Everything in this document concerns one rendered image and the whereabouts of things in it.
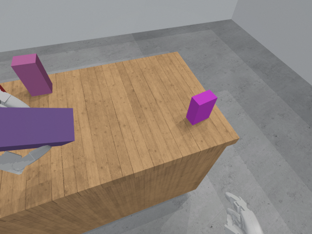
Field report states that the table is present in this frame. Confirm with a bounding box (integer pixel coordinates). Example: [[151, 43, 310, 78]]
[[0, 52, 240, 234]]

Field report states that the left robot hand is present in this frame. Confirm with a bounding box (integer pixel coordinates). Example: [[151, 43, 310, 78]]
[[0, 89, 52, 175]]

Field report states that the sponge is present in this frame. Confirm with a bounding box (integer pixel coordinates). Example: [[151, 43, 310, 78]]
[[0, 107, 75, 152]]

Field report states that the right robot hand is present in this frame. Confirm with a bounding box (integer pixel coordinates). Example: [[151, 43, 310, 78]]
[[224, 192, 264, 234]]

